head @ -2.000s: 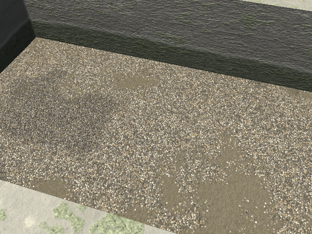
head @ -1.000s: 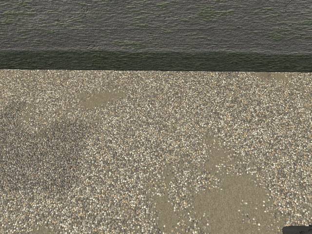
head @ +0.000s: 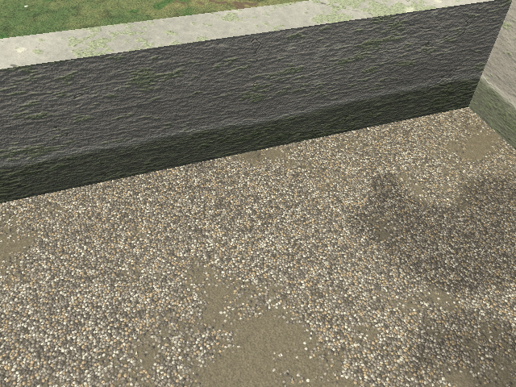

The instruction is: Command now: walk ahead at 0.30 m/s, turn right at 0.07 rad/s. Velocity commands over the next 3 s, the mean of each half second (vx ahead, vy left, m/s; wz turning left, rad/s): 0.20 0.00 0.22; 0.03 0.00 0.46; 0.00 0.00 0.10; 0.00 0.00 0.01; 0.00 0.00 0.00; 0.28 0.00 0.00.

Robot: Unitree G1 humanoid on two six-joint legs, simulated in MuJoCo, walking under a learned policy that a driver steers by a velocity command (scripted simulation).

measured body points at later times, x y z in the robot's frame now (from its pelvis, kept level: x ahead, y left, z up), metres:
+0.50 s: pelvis +0.05 +0.00 -0.01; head +0.07 +0.01 +0.44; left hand +0.18 +0.29 -0.10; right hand +0.25 -0.24 -0.10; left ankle -0.02 +0.12 -0.74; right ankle +0.04 -0.13 -0.74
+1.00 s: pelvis +0.03 -0.02 +0.00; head +0.07 -0.01 +0.45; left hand +0.03 +0.27 -0.11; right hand +0.29 -0.19 -0.10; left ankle -0.04 +0.11 -0.71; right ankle +0.08 -0.12 -0.74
